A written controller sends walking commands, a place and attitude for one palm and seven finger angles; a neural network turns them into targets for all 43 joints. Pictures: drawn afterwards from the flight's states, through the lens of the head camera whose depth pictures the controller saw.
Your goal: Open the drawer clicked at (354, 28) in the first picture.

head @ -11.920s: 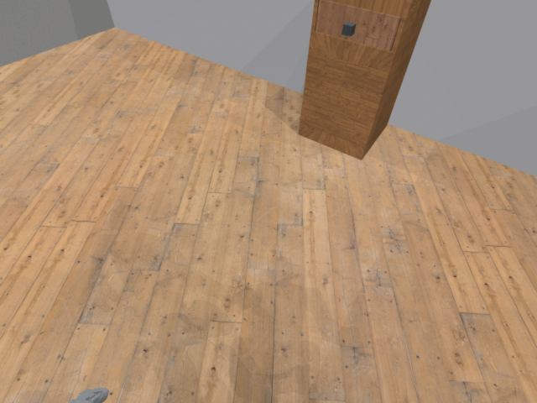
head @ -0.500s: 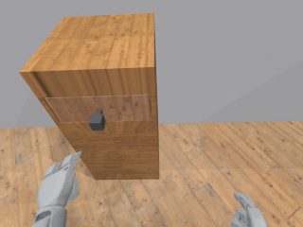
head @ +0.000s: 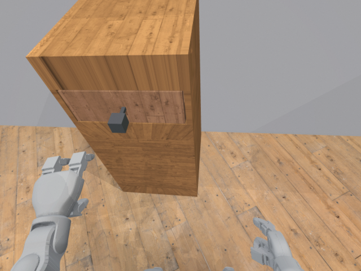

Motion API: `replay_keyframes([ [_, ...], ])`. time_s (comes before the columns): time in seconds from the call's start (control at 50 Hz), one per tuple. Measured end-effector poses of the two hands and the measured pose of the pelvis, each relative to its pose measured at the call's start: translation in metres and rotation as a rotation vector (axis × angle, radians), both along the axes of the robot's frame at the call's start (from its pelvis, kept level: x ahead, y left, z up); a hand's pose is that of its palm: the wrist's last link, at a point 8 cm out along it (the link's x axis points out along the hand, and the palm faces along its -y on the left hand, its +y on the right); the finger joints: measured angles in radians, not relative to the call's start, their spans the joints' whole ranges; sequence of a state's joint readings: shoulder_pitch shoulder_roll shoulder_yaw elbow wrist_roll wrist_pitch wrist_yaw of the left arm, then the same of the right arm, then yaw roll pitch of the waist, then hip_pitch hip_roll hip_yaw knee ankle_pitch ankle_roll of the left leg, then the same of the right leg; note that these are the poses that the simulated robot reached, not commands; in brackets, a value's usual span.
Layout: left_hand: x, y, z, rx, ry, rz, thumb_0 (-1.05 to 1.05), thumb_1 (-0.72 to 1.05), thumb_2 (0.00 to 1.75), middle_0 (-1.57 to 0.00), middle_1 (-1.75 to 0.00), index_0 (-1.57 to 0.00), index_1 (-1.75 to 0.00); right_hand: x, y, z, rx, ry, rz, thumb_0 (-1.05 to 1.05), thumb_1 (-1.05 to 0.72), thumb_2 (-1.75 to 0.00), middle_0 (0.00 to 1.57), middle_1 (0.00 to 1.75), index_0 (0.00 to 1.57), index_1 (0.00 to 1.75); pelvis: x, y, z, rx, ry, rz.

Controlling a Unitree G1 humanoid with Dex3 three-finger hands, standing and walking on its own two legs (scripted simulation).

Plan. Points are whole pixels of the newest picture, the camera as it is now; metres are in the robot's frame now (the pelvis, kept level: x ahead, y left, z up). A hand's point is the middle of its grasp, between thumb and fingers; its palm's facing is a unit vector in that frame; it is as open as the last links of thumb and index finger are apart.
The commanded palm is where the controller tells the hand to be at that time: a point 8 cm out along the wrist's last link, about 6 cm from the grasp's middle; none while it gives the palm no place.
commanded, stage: raise the hand with hooked fingers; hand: left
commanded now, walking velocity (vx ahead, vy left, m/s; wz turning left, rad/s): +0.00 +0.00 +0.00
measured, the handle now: (120, 117) +0.53 +0.25 -0.02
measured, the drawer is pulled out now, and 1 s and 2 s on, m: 0.00 0.00 0.00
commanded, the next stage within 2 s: move the hooked fingers above the handle in 1.12 s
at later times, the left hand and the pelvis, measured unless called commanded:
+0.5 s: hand (62, 163) +0.30 +0.28 +0.09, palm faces +0.11 -0.08 -0.99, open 13.4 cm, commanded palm +0.27 +0.28 +0.14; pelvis +0.01 +0.05 +0.03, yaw -1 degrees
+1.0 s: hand (64, 152) +0.32 +0.28 +0.11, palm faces -0.03 -0.09 -1.00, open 13.8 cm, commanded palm +0.30 +0.28 +0.17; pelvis +0.02 +0.05 +0.04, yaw +0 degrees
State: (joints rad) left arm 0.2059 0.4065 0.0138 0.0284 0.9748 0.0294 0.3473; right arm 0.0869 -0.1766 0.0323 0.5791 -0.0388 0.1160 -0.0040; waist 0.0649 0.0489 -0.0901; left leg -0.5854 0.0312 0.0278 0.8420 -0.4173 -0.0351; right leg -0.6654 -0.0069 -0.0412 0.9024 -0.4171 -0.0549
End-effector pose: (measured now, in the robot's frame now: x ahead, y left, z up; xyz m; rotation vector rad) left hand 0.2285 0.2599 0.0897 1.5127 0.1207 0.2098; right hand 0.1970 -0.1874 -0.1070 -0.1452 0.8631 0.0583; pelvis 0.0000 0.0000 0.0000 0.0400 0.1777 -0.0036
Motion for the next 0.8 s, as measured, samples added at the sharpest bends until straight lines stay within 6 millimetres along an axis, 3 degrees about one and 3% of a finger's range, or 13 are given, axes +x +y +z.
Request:
replay_keyframes([
  [0.14,-0.004,-0.002,-0.001,-0.061,0.151,-0.095,0.0,0.02,0.52,-0.28,-0.87,-0.28,-0.86,-0.054,-0.037,0.008,-0.125,0.115,-0.095,0.01,-0.91,-0.9,0.21,0.3,0.2,0.3,0.006,0.012,0.018,-0.006,-0.032,-0.023],
  [0.2,-0.006,-0.001,0.006,-0.055,0.082,-0.153,0.0,-0.05,0.49,-0.29,-0.91,-0.29,-0.9,-0.06,-0.05,0.012,-0.19,0.133,-0.105,0.02,-0.91,-0.9,0.21,0.3,0.2,0.3,0.006,0.018,0.019,-0.015,-0.035,-0.013],
  [0.28,0.003,0.011,0.017,-0.022,-0.036,-0.157,0.0,-0.14,0.45,-0.3,-0.97,-0.3,-0.96,-0.053,-0.053,0.018,-0.219,0.115,-0.118,0.02,-0.91,-0.9,0.2,0.3,0.2,0.3,0.006,0.027,0.018,-0.024,-0.037,-0.005],
  [0.38,0.025,0.028,0.033,-0.002,-0.097,-0.081,0.0,-0.26,0.4,-0.3,-1.05,-0.3,-1.04,-0.027,-0.033,0.028,-0.17,0.033,-0.131,0.02,-0.91,-0.9,0.2,0.3,0.2,0.3,0.007,0.038,0.021,-0.03,-0.056,-0.006],
  [0.56,0.051,0.023,0.062,-0.017,-0.021,-0.108,0.0,-0.43,0.33,-0.31,-1.16,-0.31,-1.15,0.016,0.027,0.055,-0.058,-0.093,-0.056,0.01,-0.91,-0.9,0.2,0.3,0.2,0.3,0.012,0.051,0.033,-0.031,-0.12,-0.012],
  [0.68,0.063,0.035,0.076,-0.002,0.01,-0.115,0.0,-0.47,0.31,-0.32,-1.19,-0.32,-1.18,0.021,0.045,0.059,-0.048,-0.073,0.0,0.01,-0.91,-0.9,0.21,0.3,0.2,0.3,0.014,0.052,0.038,-0.037,-0.141,-0.001],
  [0.8,0.073,0.039,0.091,-0.003,0.01,-0.13,0.0,-0.49,0.3,-0.32,-1.2,-0.32,-1.19,0.009,0.038,0.05,-0.063,-0.005,0.003,0.01,-0.91,-0.9,0.21,0.3,0.2,0.3,0.016,0.052,0.041,-0.04,-0.141,0.009],
])
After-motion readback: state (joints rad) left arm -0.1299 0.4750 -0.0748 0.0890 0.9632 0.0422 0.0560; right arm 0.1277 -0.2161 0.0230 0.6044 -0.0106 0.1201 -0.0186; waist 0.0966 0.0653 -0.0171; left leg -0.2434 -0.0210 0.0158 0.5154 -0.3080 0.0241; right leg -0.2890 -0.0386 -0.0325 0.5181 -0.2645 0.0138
